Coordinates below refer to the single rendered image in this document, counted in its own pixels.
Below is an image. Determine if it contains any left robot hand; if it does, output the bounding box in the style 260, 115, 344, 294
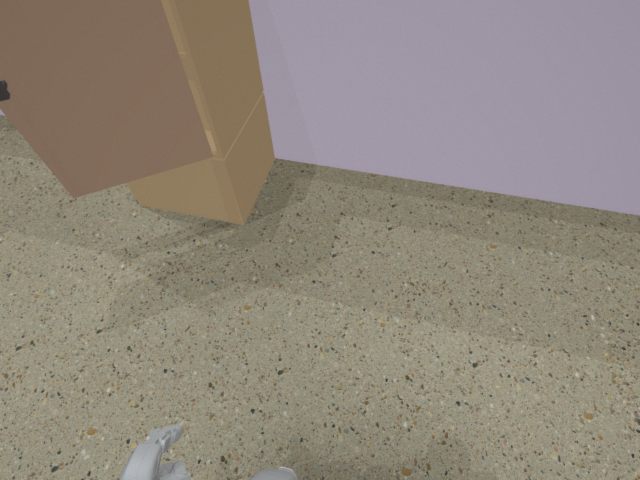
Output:
120, 425, 191, 480

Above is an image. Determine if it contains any cupboard door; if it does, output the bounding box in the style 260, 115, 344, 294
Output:
0, 0, 213, 198

